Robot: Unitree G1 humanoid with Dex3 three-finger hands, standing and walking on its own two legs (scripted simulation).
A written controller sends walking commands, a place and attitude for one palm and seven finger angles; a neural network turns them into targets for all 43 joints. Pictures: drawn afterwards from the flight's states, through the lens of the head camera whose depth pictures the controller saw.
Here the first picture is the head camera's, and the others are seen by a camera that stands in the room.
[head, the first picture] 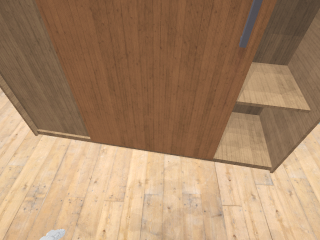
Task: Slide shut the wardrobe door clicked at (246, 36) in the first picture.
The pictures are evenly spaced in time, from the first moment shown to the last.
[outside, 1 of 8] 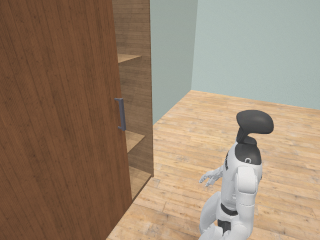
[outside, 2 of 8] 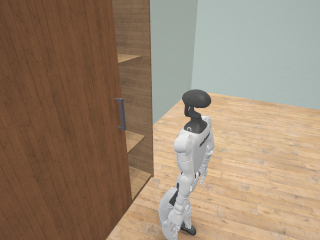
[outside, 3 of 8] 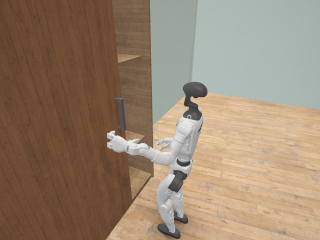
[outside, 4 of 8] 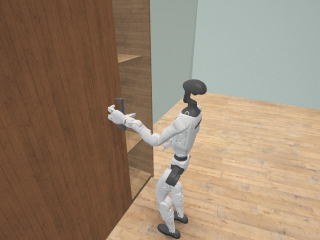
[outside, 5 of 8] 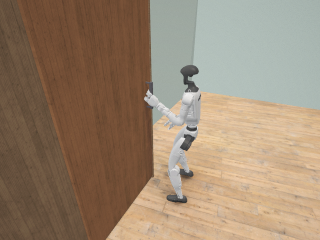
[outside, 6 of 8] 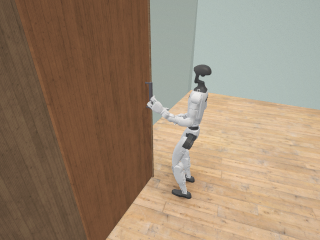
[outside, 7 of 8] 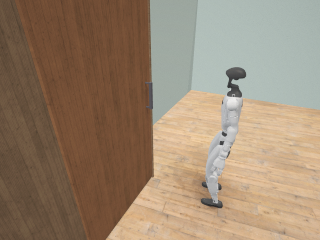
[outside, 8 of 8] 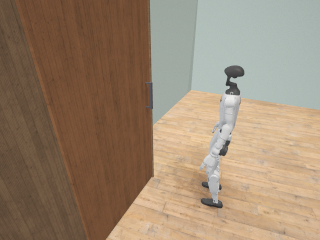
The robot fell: no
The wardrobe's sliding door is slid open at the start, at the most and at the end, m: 0.41 0.41 0.01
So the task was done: yes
